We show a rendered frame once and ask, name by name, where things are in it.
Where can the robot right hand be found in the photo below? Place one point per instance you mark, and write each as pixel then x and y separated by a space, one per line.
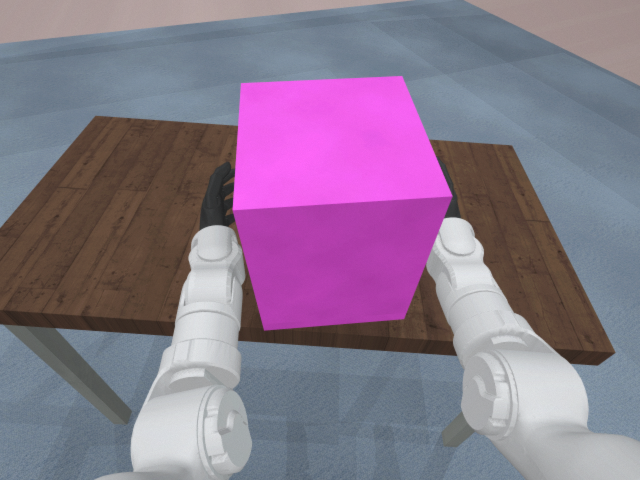
pixel 453 209

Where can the table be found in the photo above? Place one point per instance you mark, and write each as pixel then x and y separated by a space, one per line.
pixel 102 243

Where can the left robot forearm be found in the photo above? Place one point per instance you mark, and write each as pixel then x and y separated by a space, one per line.
pixel 204 349

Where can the right robot forearm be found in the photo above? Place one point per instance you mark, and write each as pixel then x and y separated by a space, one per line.
pixel 473 304

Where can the carton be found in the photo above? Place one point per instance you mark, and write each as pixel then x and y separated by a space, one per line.
pixel 338 199

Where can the robot left upper arm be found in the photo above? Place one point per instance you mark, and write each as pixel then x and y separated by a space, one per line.
pixel 198 434

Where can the robot left hand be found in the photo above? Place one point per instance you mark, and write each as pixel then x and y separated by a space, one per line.
pixel 214 207

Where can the robot right upper arm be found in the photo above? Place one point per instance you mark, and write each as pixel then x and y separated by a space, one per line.
pixel 532 406

